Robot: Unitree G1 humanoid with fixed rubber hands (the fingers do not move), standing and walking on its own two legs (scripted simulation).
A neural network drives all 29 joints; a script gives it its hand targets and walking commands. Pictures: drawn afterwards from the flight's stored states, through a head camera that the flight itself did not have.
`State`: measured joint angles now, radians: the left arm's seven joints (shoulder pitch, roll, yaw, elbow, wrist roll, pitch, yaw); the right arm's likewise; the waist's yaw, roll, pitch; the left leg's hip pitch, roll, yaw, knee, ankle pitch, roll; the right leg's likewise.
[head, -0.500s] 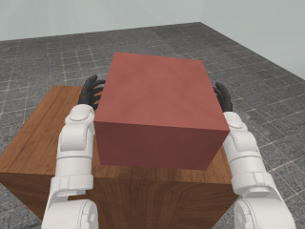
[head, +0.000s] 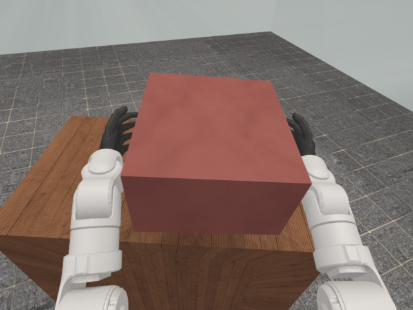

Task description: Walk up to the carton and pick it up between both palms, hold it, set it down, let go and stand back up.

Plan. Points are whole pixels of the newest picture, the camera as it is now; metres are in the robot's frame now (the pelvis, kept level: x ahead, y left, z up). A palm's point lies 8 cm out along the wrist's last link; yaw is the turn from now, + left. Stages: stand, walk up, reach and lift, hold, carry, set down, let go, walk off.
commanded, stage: hold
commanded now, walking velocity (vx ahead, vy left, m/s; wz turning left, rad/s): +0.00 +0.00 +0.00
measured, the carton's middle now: (210, 147) +0.38 +0.00 +0.15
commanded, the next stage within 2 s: none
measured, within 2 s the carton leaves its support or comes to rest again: neither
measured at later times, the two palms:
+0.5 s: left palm (117, 146) +0.35 +0.16 +0.18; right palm (306, 155) +0.35 -0.19 +0.16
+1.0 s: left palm (115, 148) +0.35 +0.17 +0.17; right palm (302, 154) +0.35 -0.18 +0.16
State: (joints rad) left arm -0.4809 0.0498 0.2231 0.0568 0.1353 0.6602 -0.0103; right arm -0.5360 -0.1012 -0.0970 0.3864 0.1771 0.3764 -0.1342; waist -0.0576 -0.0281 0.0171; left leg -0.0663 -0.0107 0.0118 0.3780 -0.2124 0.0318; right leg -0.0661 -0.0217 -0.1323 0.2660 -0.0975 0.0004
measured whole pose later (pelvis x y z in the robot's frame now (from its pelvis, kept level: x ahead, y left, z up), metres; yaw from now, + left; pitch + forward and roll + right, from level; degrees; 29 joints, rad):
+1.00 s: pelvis -0.01 +0.00 +0.00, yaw +0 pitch -5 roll -1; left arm -0.54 0.05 0.24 0.13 0.14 0.65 -0.02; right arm -0.58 -0.10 -0.12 0.46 0.15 0.35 -0.12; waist -0.05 -0.04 0.02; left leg -0.08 -0.01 0.01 0.36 -0.19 0.03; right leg -0.09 -0.02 -0.13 0.27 -0.09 -0.01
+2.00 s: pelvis -0.01 +0.00 +0.00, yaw -1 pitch -6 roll -1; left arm -0.52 0.04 0.24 0.12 0.15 0.66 -0.01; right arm -0.57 -0.10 -0.11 0.45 0.16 0.36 -0.12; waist -0.05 -0.03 0.01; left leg -0.06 -0.01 0.03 0.36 -0.20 0.04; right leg -0.07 -0.02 -0.11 0.27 -0.09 0.00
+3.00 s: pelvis +0.00 +0.00 +0.00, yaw -1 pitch -4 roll -1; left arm -0.48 0.04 0.22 0.06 0.13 0.66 0.01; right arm -0.55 -0.11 -0.10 0.38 0.19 0.39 -0.13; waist -0.06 -0.03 -0.01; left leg -0.07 0.00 0.02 0.36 -0.21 0.02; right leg -0.09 -0.01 -0.12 0.26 -0.10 -0.01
